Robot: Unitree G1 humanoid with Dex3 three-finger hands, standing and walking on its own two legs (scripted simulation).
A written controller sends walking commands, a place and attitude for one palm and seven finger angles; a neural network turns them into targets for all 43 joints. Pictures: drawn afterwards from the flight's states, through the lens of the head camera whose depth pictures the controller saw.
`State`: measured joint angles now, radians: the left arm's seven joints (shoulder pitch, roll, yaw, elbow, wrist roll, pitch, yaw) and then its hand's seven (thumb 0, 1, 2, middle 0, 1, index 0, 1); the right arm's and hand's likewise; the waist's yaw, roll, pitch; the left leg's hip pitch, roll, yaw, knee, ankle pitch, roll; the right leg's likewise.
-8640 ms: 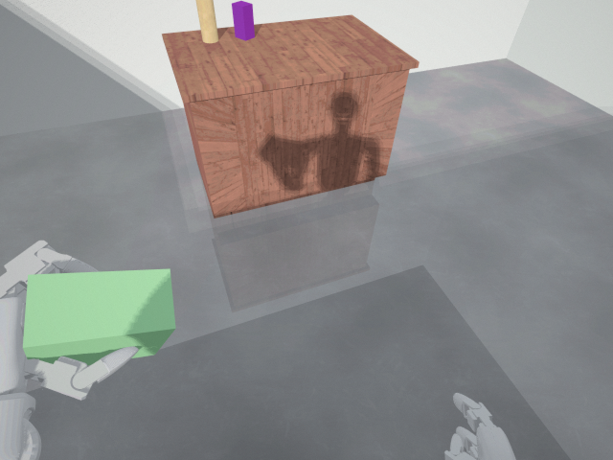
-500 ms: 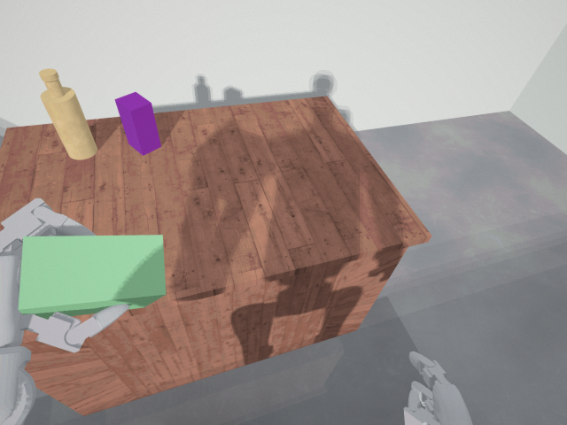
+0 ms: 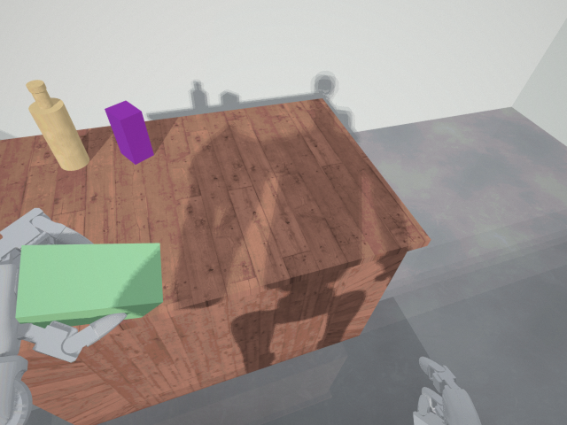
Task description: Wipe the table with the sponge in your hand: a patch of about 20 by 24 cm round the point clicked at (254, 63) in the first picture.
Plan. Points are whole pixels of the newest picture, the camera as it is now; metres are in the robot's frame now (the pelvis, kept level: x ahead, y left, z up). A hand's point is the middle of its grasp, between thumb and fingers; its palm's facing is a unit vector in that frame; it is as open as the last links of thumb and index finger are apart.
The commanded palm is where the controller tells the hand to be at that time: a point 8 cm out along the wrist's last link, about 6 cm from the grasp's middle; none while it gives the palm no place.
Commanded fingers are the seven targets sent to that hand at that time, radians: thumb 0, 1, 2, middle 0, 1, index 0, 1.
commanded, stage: shuffle to correct the standing spot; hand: left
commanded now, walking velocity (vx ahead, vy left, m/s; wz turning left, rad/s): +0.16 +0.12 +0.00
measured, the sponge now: (112, 286) +0.22 +0.21 +0.14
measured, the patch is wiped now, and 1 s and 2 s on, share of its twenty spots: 0.00 0.00 0.00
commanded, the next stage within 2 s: come to a stop and stand still in 1.74 s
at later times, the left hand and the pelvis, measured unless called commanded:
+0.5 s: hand (62, 253) +0.25 +0.27 +0.16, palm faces +0.38 -0.83 -0.41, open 10.0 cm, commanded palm +0.19 +0.30 +0.18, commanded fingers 0.00 0.10 1.30 -1.20 -1.60 -1.20 -1.60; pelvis +0.03 +0.03 -0.01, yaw -1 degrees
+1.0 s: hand (84, 235) +0.27 +0.25 +0.17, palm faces +0.34 -0.85 -0.40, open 9.9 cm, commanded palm +0.22 +0.30 +0.18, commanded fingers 0.00 0.10 1.30 -1.20 -1.60 -1.20 -1.60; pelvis +0.05 +0.03 +0.01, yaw -2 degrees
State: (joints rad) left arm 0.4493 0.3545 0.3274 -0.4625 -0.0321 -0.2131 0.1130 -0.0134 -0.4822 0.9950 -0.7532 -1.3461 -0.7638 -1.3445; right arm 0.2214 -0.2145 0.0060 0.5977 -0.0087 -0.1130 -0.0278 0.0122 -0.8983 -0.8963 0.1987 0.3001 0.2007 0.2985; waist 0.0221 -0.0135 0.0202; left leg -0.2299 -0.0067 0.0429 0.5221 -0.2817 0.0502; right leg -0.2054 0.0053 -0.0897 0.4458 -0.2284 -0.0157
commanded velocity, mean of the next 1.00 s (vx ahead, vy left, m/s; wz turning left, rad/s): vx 0.15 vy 0.13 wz -0.06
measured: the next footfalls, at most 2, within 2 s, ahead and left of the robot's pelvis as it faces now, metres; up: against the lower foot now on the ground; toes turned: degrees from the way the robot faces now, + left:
right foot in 0.70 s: +0.14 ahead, -0.04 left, +0.00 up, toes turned -1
left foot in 1.08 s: +0.10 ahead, +0.19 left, +0.00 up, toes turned +0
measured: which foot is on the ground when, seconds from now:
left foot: down 0.00-0.70, up 0.72-1.00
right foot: down 0.00-0.40, up 0.42-0.68, down 0.70-1.00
